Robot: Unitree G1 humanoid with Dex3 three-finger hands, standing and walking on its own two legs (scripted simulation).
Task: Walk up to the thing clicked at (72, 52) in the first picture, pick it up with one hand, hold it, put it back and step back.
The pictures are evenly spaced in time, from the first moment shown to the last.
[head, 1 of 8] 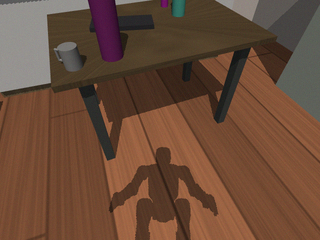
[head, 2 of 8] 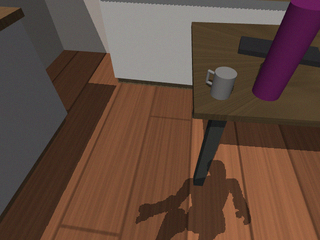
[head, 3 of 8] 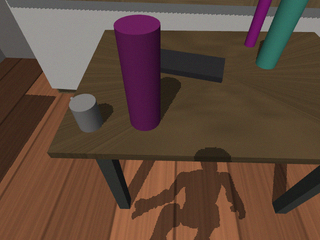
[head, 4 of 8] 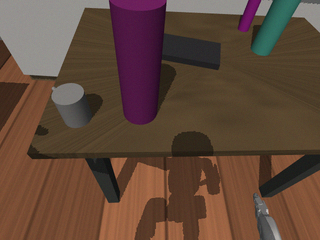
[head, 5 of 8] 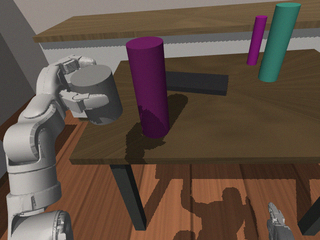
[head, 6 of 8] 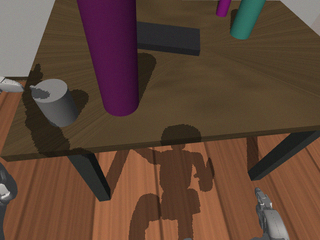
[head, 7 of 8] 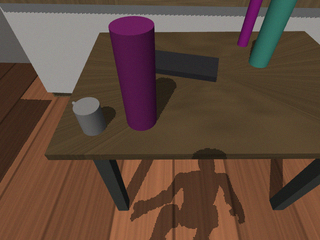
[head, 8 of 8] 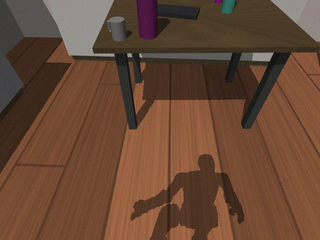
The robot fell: no
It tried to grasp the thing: yes
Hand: left
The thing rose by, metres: 0.26
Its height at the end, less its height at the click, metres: +0.00
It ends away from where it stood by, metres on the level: 0.02
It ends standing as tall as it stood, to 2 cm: yes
